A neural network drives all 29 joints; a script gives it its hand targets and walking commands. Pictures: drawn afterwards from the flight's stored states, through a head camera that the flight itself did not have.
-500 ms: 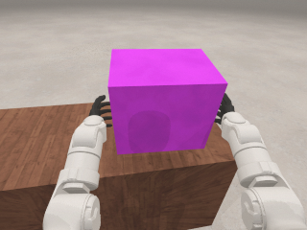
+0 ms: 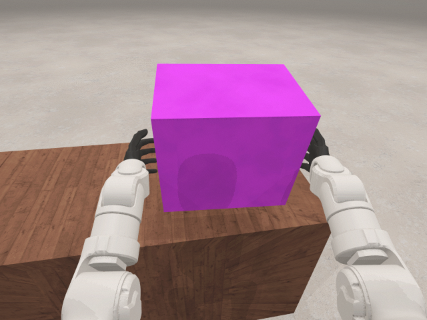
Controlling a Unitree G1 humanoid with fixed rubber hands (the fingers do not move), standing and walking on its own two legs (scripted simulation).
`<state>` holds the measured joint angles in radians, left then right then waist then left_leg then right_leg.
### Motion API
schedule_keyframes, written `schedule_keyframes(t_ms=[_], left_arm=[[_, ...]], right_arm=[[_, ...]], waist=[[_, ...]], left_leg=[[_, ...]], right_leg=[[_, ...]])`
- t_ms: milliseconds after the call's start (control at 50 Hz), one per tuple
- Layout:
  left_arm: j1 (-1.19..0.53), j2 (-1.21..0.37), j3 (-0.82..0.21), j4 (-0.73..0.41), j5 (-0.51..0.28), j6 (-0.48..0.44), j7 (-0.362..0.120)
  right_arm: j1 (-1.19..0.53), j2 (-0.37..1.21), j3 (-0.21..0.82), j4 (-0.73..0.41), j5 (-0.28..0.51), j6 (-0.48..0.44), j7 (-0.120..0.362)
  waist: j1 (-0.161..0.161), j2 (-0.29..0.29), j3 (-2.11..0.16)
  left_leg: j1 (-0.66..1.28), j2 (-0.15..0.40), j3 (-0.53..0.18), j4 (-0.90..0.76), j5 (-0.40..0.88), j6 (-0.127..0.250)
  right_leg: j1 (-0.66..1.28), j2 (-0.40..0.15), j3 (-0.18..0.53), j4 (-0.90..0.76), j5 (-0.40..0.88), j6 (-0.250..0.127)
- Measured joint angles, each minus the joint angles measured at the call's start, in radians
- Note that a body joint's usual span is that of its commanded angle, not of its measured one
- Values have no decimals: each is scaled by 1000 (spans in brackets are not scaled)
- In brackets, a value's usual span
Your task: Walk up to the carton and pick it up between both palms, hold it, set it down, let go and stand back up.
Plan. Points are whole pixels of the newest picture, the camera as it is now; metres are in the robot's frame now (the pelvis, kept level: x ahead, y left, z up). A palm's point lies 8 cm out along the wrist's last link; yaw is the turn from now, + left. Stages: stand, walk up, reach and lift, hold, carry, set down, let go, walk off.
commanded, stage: hold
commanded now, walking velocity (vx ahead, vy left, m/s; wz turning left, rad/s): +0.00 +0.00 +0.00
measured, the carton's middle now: (224, 137) +0.45 +0.03 +0.19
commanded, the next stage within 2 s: none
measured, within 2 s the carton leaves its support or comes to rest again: neither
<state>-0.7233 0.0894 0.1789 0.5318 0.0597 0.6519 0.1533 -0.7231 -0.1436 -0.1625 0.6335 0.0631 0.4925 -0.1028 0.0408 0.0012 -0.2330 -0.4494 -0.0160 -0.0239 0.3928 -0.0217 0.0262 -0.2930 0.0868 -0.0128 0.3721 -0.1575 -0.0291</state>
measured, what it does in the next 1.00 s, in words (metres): stands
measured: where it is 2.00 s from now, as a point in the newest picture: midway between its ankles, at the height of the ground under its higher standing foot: outside the picture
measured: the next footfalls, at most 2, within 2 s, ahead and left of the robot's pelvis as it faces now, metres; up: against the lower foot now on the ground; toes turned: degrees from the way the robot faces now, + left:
none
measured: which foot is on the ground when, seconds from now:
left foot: down 0.00-1.00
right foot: down 0.00-1.00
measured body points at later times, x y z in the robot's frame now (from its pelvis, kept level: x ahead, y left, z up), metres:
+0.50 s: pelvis +0.00 +0.00 +0.00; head -0.05 +0.02 +0.45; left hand +0.38 +0.20 +0.18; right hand +0.41 -0.15 +0.19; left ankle +0.11 +0.08 -0.74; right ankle +0.02 -0.10 -0.74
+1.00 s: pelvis +0.00 +0.00 +0.00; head -0.05 +0.02 +0.45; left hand +0.38 +0.20 +0.18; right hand +0.41 -0.15 +0.20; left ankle +0.11 +0.08 -0.74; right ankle +0.02 -0.10 -0.74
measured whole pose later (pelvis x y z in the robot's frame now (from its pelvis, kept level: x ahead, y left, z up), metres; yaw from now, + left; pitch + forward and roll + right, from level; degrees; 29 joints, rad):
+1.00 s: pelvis +0.00 +0.00 +0.00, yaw +0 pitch +4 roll -3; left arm -0.73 0.08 0.18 0.48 0.08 0.64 0.17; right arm -0.74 -0.14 -0.16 0.60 0.06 0.48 -0.11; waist 0.04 0.00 -0.21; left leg -0.44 -0.02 -0.02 0.39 -0.02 0.03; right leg -0.28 0.09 -0.01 0.37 -0.16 -0.03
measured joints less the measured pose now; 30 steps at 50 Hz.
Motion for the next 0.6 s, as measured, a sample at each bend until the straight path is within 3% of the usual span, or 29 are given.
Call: schedule_keyframes(t_ms=[80, 280, 500, 600], left_arm=[[-3, 1, 0, -10, 1, -10, 3], [4, 1, 0, 14, 25, 34, -5], [9, -9, 0, -44, 2, -18, 15], [3, -3, 0, -28, 40, 1, -4]], right_arm=[[-8, 0, 0, -17, 0, 0, -5], [-29, 0, 0, 102, 0, -7, 14], [5, 0, 0, -43, 0, -7, -4], [-30, 0, 0, 17, 0, -7, -1]], waist=[[0, 0, 0], [0, 0, 4], [0, 0, 10], [0, 0, 10]], left_leg=[[0, 0, 0, 0, 0, 0], [1, 0, 0, -1, 0, 0], [1, 0, 0, -1, 0, 0], [4, 0, 0, -2, 0, 0]], right_leg=[[0, 0, 0, 0, 0, 0], [1, 0, 0, -1, 1, 0], [1, 0, 0, -1, 0, 0], [4, 0, 0, -2, 0, 0]])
